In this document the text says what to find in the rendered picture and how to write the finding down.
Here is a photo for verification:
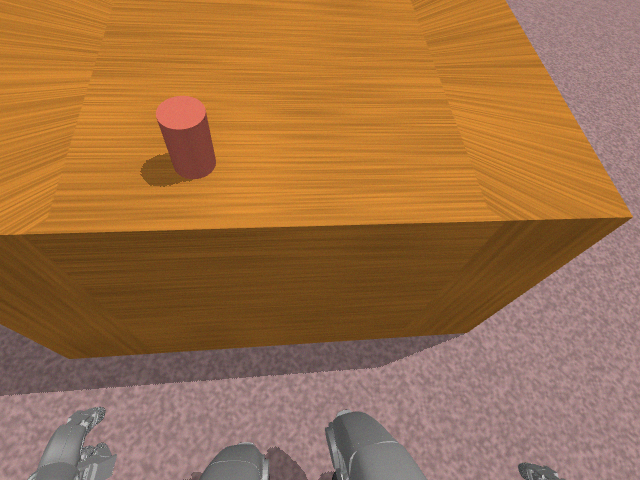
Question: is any right robot hand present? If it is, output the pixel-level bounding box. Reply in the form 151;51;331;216
518;463;566;480

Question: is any left robot arm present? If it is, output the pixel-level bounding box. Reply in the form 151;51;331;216
27;462;80;480

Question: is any can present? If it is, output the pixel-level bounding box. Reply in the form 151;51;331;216
156;96;216;179

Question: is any left robot hand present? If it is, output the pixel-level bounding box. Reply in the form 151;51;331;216
37;407;117;480

